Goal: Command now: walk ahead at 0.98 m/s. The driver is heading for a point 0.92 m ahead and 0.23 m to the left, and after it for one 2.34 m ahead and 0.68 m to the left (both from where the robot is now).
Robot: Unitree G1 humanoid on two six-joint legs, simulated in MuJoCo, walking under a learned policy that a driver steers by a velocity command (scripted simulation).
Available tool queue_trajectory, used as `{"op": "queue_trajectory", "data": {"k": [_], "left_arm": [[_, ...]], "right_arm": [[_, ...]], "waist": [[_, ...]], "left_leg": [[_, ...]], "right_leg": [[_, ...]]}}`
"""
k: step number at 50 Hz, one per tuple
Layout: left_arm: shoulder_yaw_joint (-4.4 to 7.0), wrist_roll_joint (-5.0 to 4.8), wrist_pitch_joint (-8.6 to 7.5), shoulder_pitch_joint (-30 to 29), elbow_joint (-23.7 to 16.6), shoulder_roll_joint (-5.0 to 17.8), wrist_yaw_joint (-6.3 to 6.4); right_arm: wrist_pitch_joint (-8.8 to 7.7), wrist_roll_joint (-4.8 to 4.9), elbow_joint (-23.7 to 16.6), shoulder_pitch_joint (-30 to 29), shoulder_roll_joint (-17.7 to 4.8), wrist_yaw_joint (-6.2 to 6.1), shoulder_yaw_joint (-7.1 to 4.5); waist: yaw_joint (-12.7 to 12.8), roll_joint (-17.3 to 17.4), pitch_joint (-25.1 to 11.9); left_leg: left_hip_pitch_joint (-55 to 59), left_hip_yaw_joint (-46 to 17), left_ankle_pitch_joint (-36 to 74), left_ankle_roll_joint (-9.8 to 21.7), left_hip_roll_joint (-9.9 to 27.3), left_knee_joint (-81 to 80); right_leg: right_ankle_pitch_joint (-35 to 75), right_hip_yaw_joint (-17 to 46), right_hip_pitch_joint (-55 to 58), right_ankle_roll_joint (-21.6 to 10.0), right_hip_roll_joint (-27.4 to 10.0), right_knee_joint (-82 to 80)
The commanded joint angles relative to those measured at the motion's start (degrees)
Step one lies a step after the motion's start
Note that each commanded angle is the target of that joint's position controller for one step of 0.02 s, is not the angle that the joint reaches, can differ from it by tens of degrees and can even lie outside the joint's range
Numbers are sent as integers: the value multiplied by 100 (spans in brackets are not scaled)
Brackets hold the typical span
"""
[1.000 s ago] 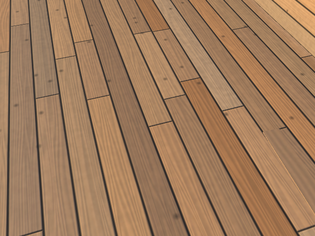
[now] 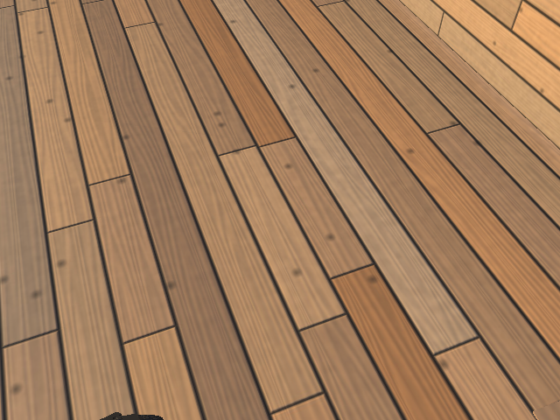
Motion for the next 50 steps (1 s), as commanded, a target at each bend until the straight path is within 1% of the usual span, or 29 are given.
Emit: {"op": "queue_trajectory", "data": {"k": [1, 4, 6, 7, 8, 9, 10, 12, 14, 18, 21, 23, 26, 28, 29, 30, 31, 32, 33, 34, 35, 38, 41, 44, 45, 46, 48, 49, 50], "left_arm": [[-45, -74, -60, -773, -463, 204, -15], [48, -53, -69, -436, -430, 508, 100], [234, -68, -66, 1323, 53, 915, 250], [359, 8, -49, 2437, 381, 1155, 351], [508, 178, -28, 3041, 475, 1638, 440], [550, 176, -27, 2805, 504, 1624, 316], [513, 73, -55, 2254, 510, 1223, 238], [368, 77, -162, 1786, 619, 586, 202], [254, 52, -247, 1772, 783, 344, 265], [255, -73, -464, 1970, 894, 556, 225], [191, -123, -555, 2098, 909, 523, 199], [168, -174, -600, 2448, 1000, 652, 262], [182, -106, -499, 2633, 976, 1001, 464], [272, -2, -287, 2515, 885, 1338, 641], [329, 67, -174, 2221, 768, 1481, 681], [381, 101, -101, 1832, 642, 1585, 680], [321, 155, -154, 1656, 569, 1166, 540], [146, -22, -279, 2039, -39, 455, 423], [62, -86, -422, 1587, -358, 646, 413], [69, -33, -503, 1161, -394, 887, 390], [68, 13, -507, 1068, -419, 860, 369], [-12, 297, -127, 1082, -513, 678, 304], [-101, 205, -48, 169, -1034, 575, 263], [-191, 67, -91, -160, -1210, 455, 271], [-71, -208, -354, -933, -1566, 408, 350], [6, -294, -426, -906, -1656, 566, 398], [227, -295, -485, -422, -1655, 1047, 508], [321, -221, -481, 473, -1483, 1183, 572], [330, -100, -389, 1757, -1216, 1258, 613]], "right_arm": [[-152, 38, -320, -62, -791, -80, -62], [-45, -104, -252, 20, -1164, -185, -96], [131, -259, -228, -184, -1414, -301, -170], [173, -267, -307, -474, -1389, -306, -185], [128, -170, -540, -355, -671, -200, -44], [5, 165, -675, 157, -371, -80, 12], [-18, 111, -849, -654, -801, -151, -53], [-11, 1, -1025, -1356, -678, -105, -22], [185, -182, -1049, -1163, -353, 39, 52], [381, -180, -1465, -2129, -388, 170, 92], [330, -96, -1721, -2840, -404, 235, 149], [295, -65, -1870, -3322, -337, 286, 204], [281, -127, -1761, -3196, -636, 278, 142], [301, -127, -1526, -2261, -962, 234, 23], [317, -111, -1213, -1134, -1212, 199, -102], [351, -124, -879, 79, -1430, 124, -258], [424, -73, -794, 76, -1614, 11, -389], [508, -233, -949, -465, -2208, -8, -534], [542, -182, -1058, -519, -2099, -28, -578], [527, -142, -1043, -679, -1633, -68, -506], [509, -128, -1009, -877, -1384, -76, -449], [303, -9, -1090, -1133, -1130, -132, -310], [197, 25, -1151, -1067, -1443, -131, -365], [325, 77, -1040, -554, -1474, -91, -438], [368, 422, -1111, -381, -873, -215, -299], [400, 381, -1070, -364, -1043, -263, -297], [446, 276, -1294, -852, -1367, -357, -385], [468, 257, -1472, -1268, -1413, -385, -404], [514, 106, -1635, -1234, -952, -369, -267]], "waist": [[158, 171, 967], [447, 650, 273], [1296, 924, -691], [1830, 828, -1151], [1643, -224, -1738], [1048, -1460, -2336], [1010, -561, -1406], [665, 430, -286], [213, 219, 31], [216, 54, 742], [340, 56, 855], [509, 63, 893], [379, -327, 477], [-202, -645, -195], [-747, -742, -742], [-1342, -669, -1133], [-1047, 70, -917], [-66, 1733, -1229], [-317, 1013, -1578], [-222, -14, -748], [115, -429, -257], [658, -531, 257], [559, -319, 713], [101, 233, 150], [-156, -37, -24], [-39, 178, -194], [375, 782, -490], [942, 933, -968], [1319, 810, -2074]], "left_leg": [[-1151, -402, 3799, 332, 1448, -994], [279, -235, 7179, 171, 1674, 296], [307, -203, 7770, 167, 1820, 2592], [-582, -116, 6649, 199, 1649, 4227], [-2506, -114, 2956, 205, 977, 6538], [-4374, -857, -842, 119, 109, 8067], [-5007, -1054, -210, 309, 635, 7925], [-4769, -992, 328, 308, 1041, 7187], [-4329, -1051, 328, 170, 1248, 6755], [-4826, -792, 1207, 4, 1358, 5750], [-4312, -138, 2437, 87, 1152, 4236], [-4006, 248, 3052, 241, 995, 3418], [-3822, 726, 2734, 457, 415, 2872], [-2879, 793, 1998, 581, -17, 2781], [-1818, 672, 1643, 719, -134, 2848], [-600, 156, 1279, 947, 67, 2532], [177, -679, 662, 1080, 610, 2812], [1589, -3612, 1211, 2203, 1803, 2370], [1892, -5091, -277, 2499, 2181, 983], [995, -4728, -636, 2100, 2077, 500], [-17, -4208, -216, 1795, 1858, 382], [-1902, -3072, 806, 1529, 1149, 275], [-2944, -2260, 4118, 1222, 631, 436], [-2620, -1860, 5265, 410, 120, 1172], [-2831, -2393, 3981, 113, 33, 1404], [-2574, -2635, 3715, 5, 62, 1507], [-2297, -2765, 3790, -322, 34, 2463], [-2479, -2620, 3660, -569, -167, 3579], [-2977, -2175, 1090, -759, -380, 5397]], "right_leg": [[563, -444, 1241, -144, 406, -1062], [-423, -642, 1788, -348, 1050, -1356], [-1210, -419, 3452, -545, 1253, -1455], [-1548, -102, 4820, -695, 889, -1547], [-3254, 1728, 6397, -1018, -585, -1355], [-4146, 4997, 7339, -1665, -1583, -2546], [-4091, 4427, 6691, -1373, -1200, -2936], [-2911, 2962, 4917, -1071, -836, -3250], [-2748, 2130, 3844, -786, -521, -3560], [-1327, 633, 3148, -336, -159, -4181], [493, -429, 3043, -6, 199, -4288], [1415, -646, 3482, 144, 46, -4479], [4408, -997, 5017, 392, -158, -3656], [5871, -1039, 5462, 488, -347, -1987], [6078, -966, 5242, 450, -444, -558], [5232, -875, 4503, 356, -427, 1302], [71, -709, 2996, 245, 330, 3230], [-3634, -55, 397, 580, 1130, 5200], [-3229, 813, -579, 456, 944, 5186], [-2668, 941, -607, 364, 572, 4440], [-2460, 868, -204, 379, 383, 3797], [-2681, 755, 681, 720, 29, 2850], [-1827, 182, 1258, 934, 222, 1166], [-260, -103, 2170, 680, 897, -476], [-121, 284, 2670, 737, 1358, -1361], [71, 294, 3023, 753, 1567, -1863], [670, 519, 3720, 695, 1473, -2324], [1492, 586, 4720, 618, 1211, -2567], [2455, 1364, 6363, 180, 39, -1767]]}}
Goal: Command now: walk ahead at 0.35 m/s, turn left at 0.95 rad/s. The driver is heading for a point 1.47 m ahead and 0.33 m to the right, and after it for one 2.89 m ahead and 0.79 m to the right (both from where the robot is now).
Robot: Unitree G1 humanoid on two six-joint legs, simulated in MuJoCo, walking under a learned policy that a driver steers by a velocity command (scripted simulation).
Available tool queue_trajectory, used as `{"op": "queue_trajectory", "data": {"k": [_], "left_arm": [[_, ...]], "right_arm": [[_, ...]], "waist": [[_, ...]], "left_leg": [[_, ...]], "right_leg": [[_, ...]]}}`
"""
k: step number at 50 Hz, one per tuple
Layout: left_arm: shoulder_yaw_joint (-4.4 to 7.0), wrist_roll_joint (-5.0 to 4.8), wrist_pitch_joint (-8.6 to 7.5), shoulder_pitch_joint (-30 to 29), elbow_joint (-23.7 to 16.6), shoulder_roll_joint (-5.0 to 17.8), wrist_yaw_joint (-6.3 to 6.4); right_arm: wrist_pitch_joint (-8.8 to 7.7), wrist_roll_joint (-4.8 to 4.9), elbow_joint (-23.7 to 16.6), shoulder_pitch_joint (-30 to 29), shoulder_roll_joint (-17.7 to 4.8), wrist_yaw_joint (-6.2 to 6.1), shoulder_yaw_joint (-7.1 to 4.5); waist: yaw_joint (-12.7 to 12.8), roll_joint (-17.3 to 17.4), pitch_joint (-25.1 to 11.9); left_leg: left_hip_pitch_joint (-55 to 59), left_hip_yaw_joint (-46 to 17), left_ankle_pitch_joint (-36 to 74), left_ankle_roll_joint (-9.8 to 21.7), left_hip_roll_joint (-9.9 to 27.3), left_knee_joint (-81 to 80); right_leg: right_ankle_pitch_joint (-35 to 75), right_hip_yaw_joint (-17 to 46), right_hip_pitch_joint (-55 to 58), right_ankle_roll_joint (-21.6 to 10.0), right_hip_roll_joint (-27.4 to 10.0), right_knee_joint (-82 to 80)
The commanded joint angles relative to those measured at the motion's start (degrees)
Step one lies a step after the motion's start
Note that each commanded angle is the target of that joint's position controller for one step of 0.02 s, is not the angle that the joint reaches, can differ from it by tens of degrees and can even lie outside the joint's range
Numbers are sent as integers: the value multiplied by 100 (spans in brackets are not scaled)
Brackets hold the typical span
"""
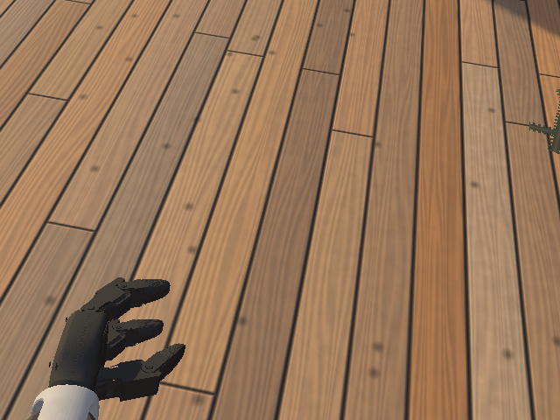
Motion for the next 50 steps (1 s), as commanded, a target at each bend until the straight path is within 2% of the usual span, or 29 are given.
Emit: {"op": "queue_trajectory", "data": {"k": [1, 2, 3, 4, 5, 7, 9, 12, 15, 17, 18, 19, 20, 21, 22, 24, 26, 28, 31, 34, 36, 37, 38, 39, 40, 42, 43, 45, 50], "left_arm": [[412, 295, 97, 2941, 197, 1177, 119], [410, 275, 150, 2833, 220, 1080, -1], [502, 121, 229, 1944, 30, 1094, 26], [391, 102, 313, 1550, -71, 594, 119], [277, 110, 389, 1328, -54, 489, 165], [301, 144, 358, 1160, 199, 666, 112], [367, 116, 284, 1168, 453, 760, -4], [465, 32, 369, 1142, 641, 981, -64], [431, -70, 444, 1297, 789, 914, -122], [390, -100, 492, 1311, 822, 871, -191], [374, -111, 511, 1507, 860, 842, -206], [329, -50, 513, 1698, 848, 715, -227], [288, 6, 504, 2016, 771, 526, -282], [399, -135, 538, 1861, 613, 799, -198], [546, -211, 630, 1845, 658, 1162, -106], [647, -158, 917, 2357, 881, 1125, 71], [660, -90, 1060, 2498, 812, 955, 150], [604, -115, 1082, 2203, 551, 719, 122], [467, -84, 1051, 1814, 217, 416, -101], [559, -106, 1048, 1974, 112, 652, -265], [662, -96, 1064, 2419, 266, 717, -236], [805, -43, 1047, 2645, 324, 1084, -151], [1017, 21, 1008, 2726, 122, 2017, -33], [961, 220, 859, 2910, 5, 1955, -113], [931, 239, 747, 2740, 18, 1824, -155], [821, -90, 777, 1946, -111, 1404, -34], [760, -137, 840, 1658, -212, 1268, 31], [727, -84, 921, 1580, -293, 1173, 114], [826, -125, 995, 1664, -342, 1366, 217]], "right_arm": [[35, -318, -918, -154, 107, -39, 123], [48, -112, -938, 908, -494, 64, 69], [152, 30, -1070, 526, -762, 104, 42], [246, -5, -1194, -350, -932, 51, -10], [341, -90, -1282, -761, -941, 1, -50], [406, -143, -1467, -861, -641, -8, 6], [293, -142, -1525, -832, -254, -9, 128], [181, -171, -1536, -1114, -238, 60, 205], [226, -209, -1599, -1491, -328, 126, 224], [228, -276, -1582, -1515, -394, 145, 169], [229, -306, -1650, -1609, -593, 120, 96], [250, -380, -1778, -1538, -962, 53, 3], [340, -457, -1913, -1557, -1387, -33, -91], [386, -497, -1775, -1434, -1556, -32, -214], [328, -485, -1828, -1614, -1230, -31, -136], [208, -336, -1914, -2434, -688, -30, 15], [153, -332, -1890, -2727, -542, -77, 43], [152, -320, -1795, -2660, -508, -139, 12], [198, -273, -1655, -2465, -770, -190, -141], [206, -182, -1482, -2277, -982, -131, -273], [203, -77, -1375, -2266, -814, -89, -272], [230, -144, -1268, -1963, -588, -55, -247], [239, -384, -1637, -2171, -268, -31, -142], [169, -387, -1874, -2960, -473, -47, -171], [143, -245, -1860, -3087, -594, -71, -214], [145, -287, -1644, -2814, -675, -168, -268], [149, -331, -1597, -2694, -697, -175, -290], [129, -317, -1503, -2546, -572, -111, -266], [68, -244, -1429, -2703, -437, -28, -175]], "waist": [[1302, -656, -3281], [899, -1379, -4099], [767, -1238, -3587], [954, -437, -2571], [811, 131, -1743], [487, 251, -772], [397, 42, -780], [463, -238, -1365], [587, -379, -1400], [475, -376, -1146], [513, -408, -961], [535, -60, -1003], [714, 1151, -1215], [477, 1980, -1169], [496, 1552, -870], [908, 1313, -633], [1040, 1131, -628], [958, 1055, -691], [736, 1097, -986], [736, 1221, -1072], [944, 901, -1007], [923, -52, -752], [781, -2205, -462], [1285, -1571, -1143], [1226, -922, -1071], [808, -283, -865], [668, -365, -913], [607, -358, -1067], [738, -453, -1067]], "left_leg": [[-3139, 296, -1926, -834, -262, 4371], [-3408, -111, -1507, -935, 292, 5749], [-4049, 329, -670, -1001, 862, 5991], [-4312, 834, -140, -1031, 1087, 5657], [-4082, 1051, 135, -1052, 1145, 5613], [-3454, 1030, 70, -919, 1276, 4813], [-2939, 1269, 369, -842, 1285, 3250], [-2201, 1393, 1257, -790, 1307, 1647], [-1531, 1320, 1868, -702, 1313, 539], [-802, 1596, 2429, -530, 1068, -609], [-527, 1559, 2421, -379, 1108, -986], [-81, 863, 2678, -98, 1868, -1214], [283, -34, 3494, 460, 3147, -1282], [-488, -596, 2803, 1129, 3692, -1962], [-883, -430, 2242, 1117, 3440, -2139], [-1293, 479, 2278, 719, 2995, -2165], [-1463, 1065, 2679, 608, 2863, -2098], [-1162, 1405, 2809, 535, 2848, -1972], [-859, 1751, 3106, 511, 2992, -1712], [-727, 1834, 3272, 454, 3231, -1420], [-1100, 2226, 2587, -30, 3018, -698], [-1839, 2673, 1644, -480, 2532, 437], [-3986, 2840, -759, -1133, 1567, 2519], [-4422, 1531, -1078, -1049, 1146, 3521], [-4521, 1232, -607, -851, 1198, 3730], [-4461, 1053, 415, -742, 1379, 3323], [-4131, 1071, 726, -761, 1341, 3167], [-3814, 1119, 1147, -821, 1127, 2853], [-3508, 935, 1386, -944, 811, 1195]], "right_leg": [[5196, 2139, 6153, -1134, -2613, 1452], [4216, 3531, 6298, -2007, -3529, 1301], [1047, 3574, 5738, -2184, -3257, 691], [-452, 2779, 4623, -1933, -2578, 154], [-722, 2215, 3372, -1733, -2195, -175], [60, 1179, 1619, -1594, -1697, -498], [1048, 249, 1173, -1496, -1265, -579], [1608, -53, 1399, -1641, -1377, -527], [417, 93, 1339, -1522, -1373, -489], [-1008, 136, 964, -1214, -1114, -276], [-1759, 249, 713, -929, -928, -125], [-2983, 248, 338, -530, -632, 326], [-4577, -289, -269, -123, -16, 1659], [-4866, -685, -668, 25, 71, 3082], [-4625, -431, -724, 101, -143, 4023], [-4046, -423, -744, 295, -267, 4915], [-3527, -497, -601, 461, -370, 5253], [-3196, -555, -628, 488, -537, 4565], [-3221, -745, 45, 320, -680, 3095], [-3248, -1122, 670, 58, -488, 2188], [-2472, -1292, 1459, -259, -180, 1115], [-1148, -554, 1977, -560, -380, 451], [951, 2059, 2761, -1552, -1897, 120], [766, 2843, 2828, -2282, -2272, -234], [-22, 2486, 2826, -2060, -2060, -313], [-634, 1784, 2546, -1427, -1553, -156], [-641, 1572, 2228, -1303, -1376, -123], [-715, 1436, 2106, -1225, -1122, -93], [-1517, 1904, 2214, -1180, -926, -33]]}}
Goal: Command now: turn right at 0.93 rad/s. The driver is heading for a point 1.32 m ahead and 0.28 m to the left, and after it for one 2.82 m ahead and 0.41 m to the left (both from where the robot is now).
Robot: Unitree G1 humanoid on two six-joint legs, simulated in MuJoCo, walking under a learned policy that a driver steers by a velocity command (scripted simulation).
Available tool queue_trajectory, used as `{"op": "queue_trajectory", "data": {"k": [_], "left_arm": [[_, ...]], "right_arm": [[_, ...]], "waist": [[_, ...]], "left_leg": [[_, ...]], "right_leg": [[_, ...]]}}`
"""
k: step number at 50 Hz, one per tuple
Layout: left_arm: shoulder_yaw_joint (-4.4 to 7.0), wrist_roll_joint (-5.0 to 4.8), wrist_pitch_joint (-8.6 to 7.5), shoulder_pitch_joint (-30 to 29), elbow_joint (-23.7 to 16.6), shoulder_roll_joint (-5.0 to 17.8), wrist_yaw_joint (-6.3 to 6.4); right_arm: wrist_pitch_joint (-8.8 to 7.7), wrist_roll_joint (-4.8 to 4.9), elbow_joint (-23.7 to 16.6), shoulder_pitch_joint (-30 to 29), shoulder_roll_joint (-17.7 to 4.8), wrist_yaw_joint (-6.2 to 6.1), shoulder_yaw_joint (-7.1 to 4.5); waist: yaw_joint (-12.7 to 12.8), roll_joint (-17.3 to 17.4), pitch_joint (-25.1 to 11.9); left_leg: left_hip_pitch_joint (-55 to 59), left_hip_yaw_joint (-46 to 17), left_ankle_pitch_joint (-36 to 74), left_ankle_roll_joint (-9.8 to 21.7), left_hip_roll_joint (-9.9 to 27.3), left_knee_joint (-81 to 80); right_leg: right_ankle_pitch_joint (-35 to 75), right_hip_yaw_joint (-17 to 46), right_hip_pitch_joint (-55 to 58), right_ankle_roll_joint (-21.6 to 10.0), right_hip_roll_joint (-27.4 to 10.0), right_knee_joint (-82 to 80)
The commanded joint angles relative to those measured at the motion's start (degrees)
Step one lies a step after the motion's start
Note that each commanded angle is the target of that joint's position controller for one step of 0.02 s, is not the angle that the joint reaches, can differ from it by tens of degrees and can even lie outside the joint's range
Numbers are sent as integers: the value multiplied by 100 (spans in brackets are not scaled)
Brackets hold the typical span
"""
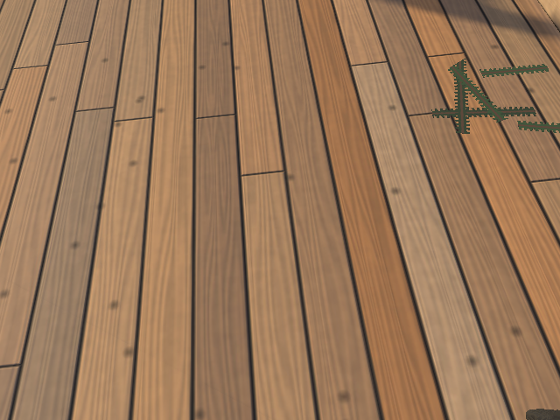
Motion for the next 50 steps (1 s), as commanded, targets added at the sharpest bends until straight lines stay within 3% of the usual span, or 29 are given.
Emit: {"op": "queue_trajectory", "data": {"k": [1, 7, 10, 11, 12, 13, 14, 15, 16, 17, 18, 20, 23, 26, 27, 28, 29, 30, 31, 32, 33, 37, 40, 45, 46, 47, 48, 49, 50], "left_arm": [[308, -12, -21, -213, -502, 976, 70], [200, 61, 31, -337, -528, 851, -61], [125, 10, 44, -495, -530, 742, -86], [63, 67, 22, -297, -509, 550, -89], [8, 95, -31, 39, -528, 379, -106], [113, 125, -98, -255, -586, 739, -94], [195, 101, -123, -296, -464, 958, -79], [149, 134, -102, -307, -337, 749, -81], [63, 206, -59, -216, -233, 440, -94], [2, 223, -53, -223, -208, 243, -123], [-33, 194, -85, -394, -246, 137, -138], [-6, 97, -149, -705, -305, 154, -121], [63, -29, -213, -541, -179, 232, -88], [145, -21, -305, -21, 107, 271, -126], [217, 25, -304, 204, 186, 467, -120], [326, 196, -260, 229, 180, 931, -96], [342, 418, -279, -73, 120, 979, -140], [231, 397, -329, -374, -30, 625, -112], [154, 332, -345, -693, -89, 366, -59], [136, 233, -351, -879, -113, 312, -19], [124, 145, -357, -877, -78, 312, 9], [187, 201, -242, -310, 115, 527, 82], [279, 165, -197, -295, 165, 808, 30], [376, -74, -305, -474, 268, 980, -171], [374, -133, -325, -547, 299, 943, -193], [338, -151, -349, -428, 390, 776, -222], [282, -9, -397, -293, 319, 600, -243], [90, 304, -458, -412, -154, 107, -241], [168, 242, -457, -870, -100, 494, -200]], "right_arm": [[-122, 35, -352, -269, -274, 54, -24], [-202, 39, -271, -84, -445, 181, -21], [-267, 15, -221, 228, -477, 241, -45], [-263, -80, -281, 258, -696, 225, -81], [-207, -170, -351, 55, -1101, 181, -143], [-209, -228, -288, 340, -896, 177, -118], [-231, -160, -334, 294, -659, 171, -31], [-221, -93, -337, 121, -393, 164, 71], [-204, -21, -339, -63, -224, 191, 166], [-153, 48, -346, -168, -301, 207, 161], [-57, 102, -374, -130, -603, 202, 57], [87, 133, -365, 362, -1059, 174, -140], [147, 191, -448, 454, -1023, 130, -183], [218, 337, -555, 217, -934, 45, -209], [227, 329, -590, 245, -787, 14, -179], [201, 294, -731, 181, -463, 24, -100], [126, 244, -831, 273, -607, 66, -151], [108, 164, -699, 467, -996, 100, -284], [154, 198, -531, 655, -1042, 125, -340], [230, 196, -414, 816, -908, 119, -322], [280, 191, -432, 791, -769, 137, -271], [297, 234, -869, 109, -439, 279, -77], [305, 189, -1076, -44, -383, 392, -15], [463, 218, -1111, 179, -610, 465, -140], [486, 221, -1043, 430, -643, 457, -194], [479, 197, -871, 963, -824, 382, -315], [441, 203, -802, 1575, -1465, 258, -531], [335, 58, -1036, 1378, -2181, 225, -581], [154, -41, -1081, 1379, -1728, 331, -474]], "waist": [[14, -816, -773], [180, -1039, -860], [-50, -873, -757], [40, -365, -819], [422, 1062, -658], [105, 1561, -636], [47, 1015, -607], [118, 655, -607], [227, 592, -567], [228, 675, -437], [151, 796, -284], [-142, 978, -344], [-140, 1165, -579], [170, 1088, -793], [197, 841, -954], [123, -554, -753], [21, -1692, -549], [-73, -1127, -464], [-225, -779, -420], [-283, -641, -348], [-216, -704, -249], [243, -831, -195], [306, -866, -274], [106, -1007, -347], [-81, -940, -437], [-335, -596, -682], [-574, 488, -889], [-156, 2051, -1392], [-640, 1080, -1818]], "left_leg": [[-134, -169, 124, -49, -139, -822], [827, -8, -122, 90, -1, -1650], [1924, 100, 950, 351, 163, -3090], [2451, -535, 1533, 598, 825, -3331], [2694, -1576, 2802, 1295, 1760, -3526], [2478, -2567, 2864, 2178, 2478, -3817], [2357, -2439, 2437, 2202, 2372, -3740], [2239, -1962, 1991, 1877, 1942, -3680], [2177, -1600, 1591, 1578, 1581, -3683], [2120, -1402, 1601, 1437, 1336, -3650], [2030, -1206, 1789, 1354, 1047, -3574], [2434, -1459, 1989, 1444, 992, -3455], [2874, -2106, 1901, 1519, 1119, -3453], [2377, -2107, 1671, 1203, 857, -3239], [1633, -1873, 1089, 928, 653, -2905], [278, -953, -126, 561, 36, -1802], [-394, -208, -1776, 295, -216, -667], [-393, -237, -1670, 116, 189, 450], [-326, -151, -1335, 34, 231, 905], [-427, -60, -957, -67, 269, 1203], [-637, 22, -672, -154, 373, 1384], [-777, 527, -183, -321, 627, 588], [-310, 725, -239, -216, 750, -213], [917, 1200, -121, 202, 516, -1565], [1420, 1290, 153, 354, 378, -2109], [2411, 1232, 713, 604, 145, -2716], [3942, -64, 3145, 1087, 769, -3032], [4721, -2778, 4584, 2431, 2318, -3011], [4326, -2829, 3656, 2701, 2499, -3382]], "right_leg": [[752, 1793, 1058, -747, -1194, -677], [1527, 2097, 959, -807, -1210, -313], [1201, 2079, 648, -567, -908, -63], [152, 1797, 311, -290, -596, 360], [-1673, 773, -361, 115, 295, 1323], [-2650, 307, -820, 463, 362, 2505], [-2429, 442, -800, 620, 129, 3224], [-2125, 479, -615, 739, 21, 3277], [-1931, 262, -460, 863, -193, 2983], [-1748, -15, -367, 936, -297, 2509], [-1695, -350, -245, 948, -231, 1972], [-1743, -578, -235, 922, 4, 1336], [-1417, -403, -104, 791, 84, 535], [-263, -463, 1043, 515, 38, -914], [95, -222, 1898, 319, -475, -984], [658, 905, 2357, -292, -1635, -1059], [1802, 1891, 1906, -1080, -2727, -1231], [2325, 1569, 1735, -1222, -2821, -1176], [2378, 919, 1633, -955, -2410, -1057], [2350, 418, 1680, -729, -2053, -955], [2655, 99, 1745, -678, -1965, -905], [2680, -515, 2069, -838, -1940, -970], [2564, -780, 2065, -852, -2160, -952], [2684, -1367, 1768, -470, -2293, -396], [2760, -1573, 1645, -289, -2223, 47], [2799, -1896, 1221, 10, -1949, 976], [927, -2082, -331, 532, -1430, 2521], [-3057, -1522, -2206, 902, -494, 4154], [-2891, -404, -2300, 850, -532, 4721]]}}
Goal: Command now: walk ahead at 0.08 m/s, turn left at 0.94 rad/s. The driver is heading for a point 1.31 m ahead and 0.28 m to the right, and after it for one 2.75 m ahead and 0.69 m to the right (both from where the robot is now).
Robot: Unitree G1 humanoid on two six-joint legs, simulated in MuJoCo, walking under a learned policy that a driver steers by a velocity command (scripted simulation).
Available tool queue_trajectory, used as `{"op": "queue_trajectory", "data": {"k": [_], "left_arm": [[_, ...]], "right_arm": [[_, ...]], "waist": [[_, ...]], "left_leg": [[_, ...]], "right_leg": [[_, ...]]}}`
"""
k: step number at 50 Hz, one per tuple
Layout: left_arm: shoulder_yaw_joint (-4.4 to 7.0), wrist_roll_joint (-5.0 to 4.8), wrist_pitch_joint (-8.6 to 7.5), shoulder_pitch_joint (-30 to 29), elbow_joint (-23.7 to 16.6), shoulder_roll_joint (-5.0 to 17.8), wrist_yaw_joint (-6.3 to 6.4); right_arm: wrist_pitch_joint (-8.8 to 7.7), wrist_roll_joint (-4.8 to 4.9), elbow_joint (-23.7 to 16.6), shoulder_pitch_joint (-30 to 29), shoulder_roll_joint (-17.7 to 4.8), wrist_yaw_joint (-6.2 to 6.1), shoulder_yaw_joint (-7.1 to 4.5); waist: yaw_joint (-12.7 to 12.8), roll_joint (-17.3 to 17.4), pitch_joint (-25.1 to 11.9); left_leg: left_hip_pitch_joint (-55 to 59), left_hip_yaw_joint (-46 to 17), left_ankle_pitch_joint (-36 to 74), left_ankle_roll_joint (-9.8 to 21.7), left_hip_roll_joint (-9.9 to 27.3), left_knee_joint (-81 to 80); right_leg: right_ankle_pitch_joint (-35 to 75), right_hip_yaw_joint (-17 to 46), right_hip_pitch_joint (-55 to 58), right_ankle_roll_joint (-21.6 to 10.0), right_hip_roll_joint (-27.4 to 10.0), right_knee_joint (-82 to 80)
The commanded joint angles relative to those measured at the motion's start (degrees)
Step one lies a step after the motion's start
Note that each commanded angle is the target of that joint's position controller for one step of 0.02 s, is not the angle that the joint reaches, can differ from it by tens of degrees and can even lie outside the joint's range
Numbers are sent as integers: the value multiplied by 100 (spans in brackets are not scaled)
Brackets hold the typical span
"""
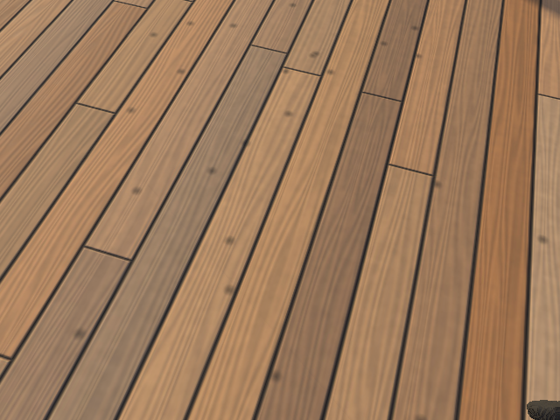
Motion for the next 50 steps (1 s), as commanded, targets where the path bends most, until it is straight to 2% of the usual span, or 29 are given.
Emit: {"op": "queue_trajectory", "data": {"k": [1, 2, 3, 6, 9, 11, 12, 14, 16, 19, 23, 25, 26, 27, 28, 29, 30, 31, 32, 34, 36, 39, 43, 45, 46, 47, 48, 49, 50], "left_arm": [[63, -31, -215, -534, -790, 550, -2], [96, -56, -250, -505, -727, 626, -4], [149, -25, -254, -459, -674, 759, 14], [101, 15, -348, -152, -458, 574, -75], [-19, 15, -452, -321, -427, 340, -87], [-67, -63, -453, -357, -407, 327, -101], [-156, 460, -140, -99, -195, 222, -274], [-124, 259, 22, -388, -284, 378, -402], [-134, 140, 19, -575, -364, 415, -479], [-138, 124, -40, -608, -447, 447, -544], [-184, 123, -19, -501, -495, 457, -571], [-174, 116, -21, 103, -359, 457, -496], [-92, 139, -70, 1126, -34, 561, -423], [84, 188, -132, 2694, 383, 1062, -323], [201, 158, -170, 2621, 359, 1776, -288], [117, 63, -179, 2084, 184, 1407, -313], [123, 100, -179, 1977, 154, 1305, -271], [127, 76, -186, 2007, 196, 1251, -239], [73, 42, -199, 1858, 198, 1108, -194], [-49, 11, -266, 1659, 195, 820, -144], [-58, -24, -339, 1776, 250, 818, -137], [-24, -24, -360, 1888, 369, 870, -108], [23, -91, -400, 2049, 596, 992, -60], [66, -112, -422, 1708, 578, 1180, -23], [104, -81, -440, 1618, 572, 1346, -25], [143, -10, -460, 1331, 532, 1526, -57], [89, 78, -528, 1027, 489, 1297, -62], [-170, 42, -553, 1225, 312, 183, -55], [-311, -211, -492, 1807, 6, 103, -83]], "right_arm": [[-355, -34, -145, 1158, -1320, -24, -388], [-394, 166, -87, 978, -1072, -49, -313], [-390, 216, -141, 678, -926, -77, -223], [-510, -29, -188, 430, -770, -192, -72], [-641, -41, 53, 842, -743, -224, -18], [-711, -40, 122, 914, -802, -205, -3], [-642, -273, 305, 1230, -947, -21, -25], [-634, -281, 310, 1291, -802, 97, 17], [-680, -287, 370, 1379, -830, 62, 16], [-781, -333, 467, 1357, -898, -95, -13], [-816, -421, 634, 1254, -840, -153, -16], [-804, -383, 685, 1133, -926, -140, -8], [-761, -356, 696, 1037, -935, -148, 10], [-744, -401, 537, 942, -773, -181, 107], [-849, -368, 142, 993, -60, -40, 321], [-937, -448, 98, 424, -256, -45, 331], [-1023, -433, 72, 207, -595, -4, 277], [-1073, -444, 160, 240, -610, 7, 305], [-1049, -488, 159, 230, -539, 3, 341], [-855, -558, 192, 285, -420, 59, 412], [-690, -556, 87, -33, -372, 98, 461], [-691, -436, -234, -942, -254, 142, 562], [-757, -303, -445, -1485, -240, 130, 612], [-760, -276, -302, -957, -445, 45, 530], [-764, -246, -95, -251, -720, -41, 408], [-761, -177, 177, 893, -1002, -164, 264], [-753, -223, 521, 2238, -1265, -316, 96], [-797, -492, 666, 2946, -1613, -412, -15], [-775, -538, 497, 2071, -1741, -319, -42]], "waist": [[-588, 967, -1819], [-439, 626, -1339], [-302, 724, -1032], [-124, 986, -864], [-279, 959, -705], [-355, 1171, -556], [-361, 1342, -566], [-489, 1306, -211], [-518, 1120, -32], [-431, 847, 166], [-321, 724, 222], [-8, 687, -101], [491, 363, -631], [1106, -519, -1423], [595, -2386, -1397], [597, -1612, -1006], [542, -680, -882], [431, 82, -810], [238, 320, -572], [-2, 53, -280], [0, 56, 19], [190, 29, 299], [422, -254, 55], [83, -212, -319], [-239, -229, -843], [-904, -248, -1399], [-1549, -150, -1909], [-1387, 1514, -2487], [-564, 2709, -2918]], "left_leg": [[2927, -3294, 1140, 1781, 1860, -1834], [2470, -3151, -1228, 1412, 1531, -2179], [2015, -3089, -2082, 1248, 1456, -2409], [1448, -2548, -1851, 1099, 1111, -2659], [1442, -2193, -1252, 1007, 1010, -2682], [1478, -1981, -1173, 957, 1063, -2767], [1448, -1813, -1553, 779, 817, -2997], [1362, -1754, -1671, 738, 972, -3197], [1602, -1666, -1670, 736, 1279, -3307], [2138, -1340, -1569, 656, 1699, -3411], [2600, -579, -821, 523, 1772, -3258], [2360, 102, 2071, 437, 1585, -2263], [1987, 663, 3928, 337, 1274, -600], [701, 826, 3811, 173, 899, 1793], [-1692, 332, -538, -136, -321, 3309], [-2739, -648, -676, -93, -369, 4060], [-2956, -781, -279, -26, 27, 4211], [-2662, -779, 49, -32, 292, 3828], [-2348, -723, 183, -105, 454, 3398], [-1956, -633, 211, -309, 558, 2937], [-2002, -350, 227, -454, 509, 2510], [-1853, -55, 982, -602, 287, 1234], [-874, -27, 2072, -428, 3, -158], [330, -94, 1930, -284, -229, -627], [1340, -148, 1543, -227, -380, -493], [2600, -165, 1125, -198, -280, -371], [3948, -500, 260, -139, 231, -158], [5111, -2462, -2218, 82, 1842, -688], [4943, -5547, -3158, 447, 2752, -2177]], "right_leg": [[-260, 1196, -2522, -131, 478, 2137], [342, 1191, -2578, -280, 311, 1565], [731, 1093, -2445, -314, 276, 1139], [1867, 841, -1939, -226, 391, 686], [2566, 786, -1842, -105, 423, -217], [2833, 723, -1835, -58, 389, -676], [2582, 345, -1711, -25, 421, -697], [2619, 317, -1767, -52, 373, -904], [2656, 452, -1975, -174, 360, -1043], [2424, 766, -2260, -454, 386, -1120], [1789, 357, -1960, -996, 313, -1304], [1404, -142, -718, -1326, 772, -1510], [1322, -303, 600, -1455, 1196, -1735], [137, 922, 2400, -1700, 826, -2109], [-2016, 4442, 3450, -2271, -503, -3626], [-1373, 5650, 3463, -2261, -665, -4231], [-404, 4931, 3434, -2201, -693, -3853], [190, 4318, 2983, -2126, -543, -3755], [609, 3848, 2375, -2012, -353, -3842], [984, 3273, 1664, -1966, 88, -4079], [1642, 2982, 1229, -2031, 294, -4301], [3156, 2709, 908, -1987, 541, -4405], [5081, 2805, 1242, -1718, 398, -4311], [6339, 2716, 1357, -1444, 434, -3777], [7212, 2746, 1389, -1281, 449, -2986], [7290, 2735, 1057, -1169, 525, -1706], [6530, 2566, 321, -1116, 796, -173], [1617, 2045, -1009, -1120, 1433, 2107], [377, 1629, -1894, -1101, 1540, 2983]]}}
Keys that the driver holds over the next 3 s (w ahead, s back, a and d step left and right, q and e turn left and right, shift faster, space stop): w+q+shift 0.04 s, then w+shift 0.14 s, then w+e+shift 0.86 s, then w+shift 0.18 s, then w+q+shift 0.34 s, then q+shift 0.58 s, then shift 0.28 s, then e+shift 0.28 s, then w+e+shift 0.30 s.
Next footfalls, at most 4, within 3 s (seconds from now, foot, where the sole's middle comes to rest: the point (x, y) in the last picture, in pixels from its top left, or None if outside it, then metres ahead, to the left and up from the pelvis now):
0.52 right None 0.34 -0.10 -0.76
0.96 left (304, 247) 0.84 -0.04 -0.76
1.40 right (445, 185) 1.07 -0.46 -0.76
1.80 left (432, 87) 1.50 -0.49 -0.76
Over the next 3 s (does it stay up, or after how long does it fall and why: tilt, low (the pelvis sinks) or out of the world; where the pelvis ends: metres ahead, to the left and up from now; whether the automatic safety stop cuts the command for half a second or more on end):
stays up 1.57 -0.59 0.02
